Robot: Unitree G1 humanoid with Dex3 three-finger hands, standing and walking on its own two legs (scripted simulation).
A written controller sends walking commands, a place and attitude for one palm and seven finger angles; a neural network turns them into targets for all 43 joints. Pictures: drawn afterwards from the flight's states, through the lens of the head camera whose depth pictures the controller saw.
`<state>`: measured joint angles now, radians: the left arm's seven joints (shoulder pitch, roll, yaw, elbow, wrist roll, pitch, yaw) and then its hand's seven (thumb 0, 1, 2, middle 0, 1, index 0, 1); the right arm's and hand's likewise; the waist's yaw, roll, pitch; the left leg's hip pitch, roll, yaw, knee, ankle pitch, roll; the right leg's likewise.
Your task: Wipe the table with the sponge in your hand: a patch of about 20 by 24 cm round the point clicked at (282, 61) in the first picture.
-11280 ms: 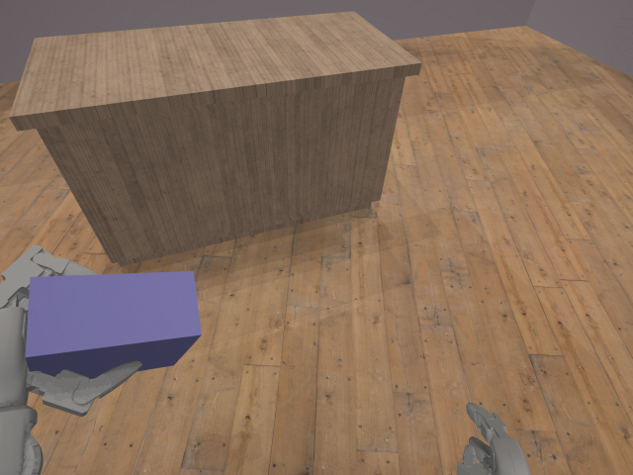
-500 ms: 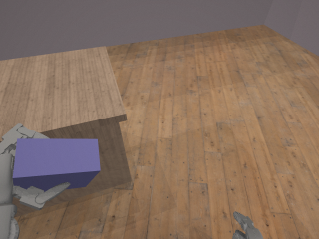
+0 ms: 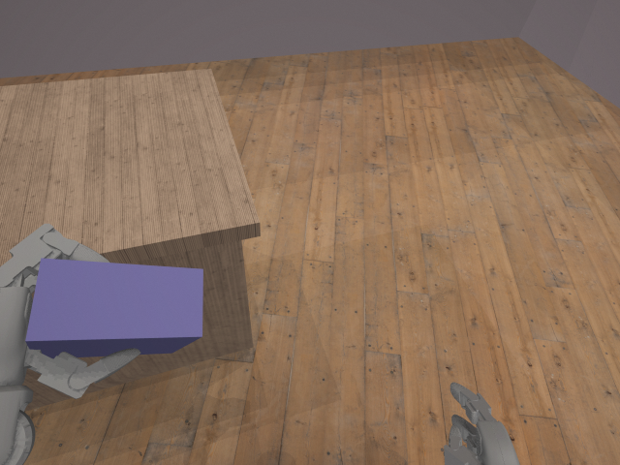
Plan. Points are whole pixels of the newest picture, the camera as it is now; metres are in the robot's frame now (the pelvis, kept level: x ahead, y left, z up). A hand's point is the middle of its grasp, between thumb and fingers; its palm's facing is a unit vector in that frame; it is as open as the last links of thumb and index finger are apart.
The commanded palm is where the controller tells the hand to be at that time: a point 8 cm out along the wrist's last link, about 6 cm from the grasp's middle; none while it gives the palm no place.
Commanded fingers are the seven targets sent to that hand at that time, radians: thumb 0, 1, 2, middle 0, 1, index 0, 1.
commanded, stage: shuffle to correct the standing spot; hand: left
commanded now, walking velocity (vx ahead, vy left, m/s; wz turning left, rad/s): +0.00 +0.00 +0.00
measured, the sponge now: (143, 314) +0.23 +0.20 +0.12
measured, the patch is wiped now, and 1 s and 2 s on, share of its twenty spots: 0.00 0.00 0.00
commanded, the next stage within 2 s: none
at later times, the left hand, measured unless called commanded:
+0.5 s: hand (52, 269) +0.25 +0.28 +0.16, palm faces +0.35 -0.85 -0.39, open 10.8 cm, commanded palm +0.19 +0.32 +0.18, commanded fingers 0.00 0.10 1.30 -1.20 -1.60 -1.20 -1.60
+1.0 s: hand (41, 256) +0.25 +0.29 +0.17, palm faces +0.29 -0.83 -0.47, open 10.7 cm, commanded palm +0.20 +0.34 +0.18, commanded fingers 0.00 0.10 1.30 -1.20 -1.60 -1.20 -1.60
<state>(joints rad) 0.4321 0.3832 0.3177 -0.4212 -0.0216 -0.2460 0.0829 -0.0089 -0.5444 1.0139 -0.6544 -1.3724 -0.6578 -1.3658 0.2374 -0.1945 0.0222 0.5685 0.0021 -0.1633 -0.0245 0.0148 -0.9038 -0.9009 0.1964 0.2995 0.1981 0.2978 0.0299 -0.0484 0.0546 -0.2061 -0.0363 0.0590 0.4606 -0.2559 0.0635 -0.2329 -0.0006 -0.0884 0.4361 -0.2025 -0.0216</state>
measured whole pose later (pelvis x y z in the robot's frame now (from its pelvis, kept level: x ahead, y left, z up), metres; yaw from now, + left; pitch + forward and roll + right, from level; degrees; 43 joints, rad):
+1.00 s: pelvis +0.02 +0.07 -0.01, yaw -3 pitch +1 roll +1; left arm 0.49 0.39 0.37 -0.49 -0.03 -0.26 0.11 -0.01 -0.54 1.02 -0.65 -1.37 -0.66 -1.36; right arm 0.23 -0.22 0.01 0.60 -0.01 -0.07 0.02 0.02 -0.90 -0.90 0.20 0.30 0.20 0.30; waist -0.01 0.00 0.04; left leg -0.52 -0.01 -0.02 1.11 -0.34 -0.02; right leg -0.27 -0.02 -0.08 0.56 -0.30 -0.05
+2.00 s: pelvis +0.05 +0.26 -0.01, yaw -3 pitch -1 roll +2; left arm 0.48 0.37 0.36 -0.52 -0.02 -0.20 0.16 -0.01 -0.54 1.02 -0.66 -1.37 -0.66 -1.36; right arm 0.23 -0.27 -0.05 0.60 0.00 -0.10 -0.04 0.02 -0.91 -0.90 0.19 0.30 0.20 0.30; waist 0.00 -0.04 0.05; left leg -0.32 0.06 0.05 0.59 -0.25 -0.01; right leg -0.28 -0.13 -0.07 0.62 -0.31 0.04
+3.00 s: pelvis +0.08 +0.38 -0.01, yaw -3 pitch -2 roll +0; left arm 0.43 0.37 0.34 -0.46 -0.01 -0.14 0.13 -0.01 -0.54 1.02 -0.66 -1.37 -0.66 -1.36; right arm 0.21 -0.19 0.01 0.62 0.00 -0.11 -0.05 0.02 -0.90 -0.90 0.20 0.30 0.20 0.30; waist 0.00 -0.02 0.01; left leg -0.26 0.02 0.03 0.54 -0.26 0.00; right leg -0.21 0.02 -0.07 0.52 -0.29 -0.04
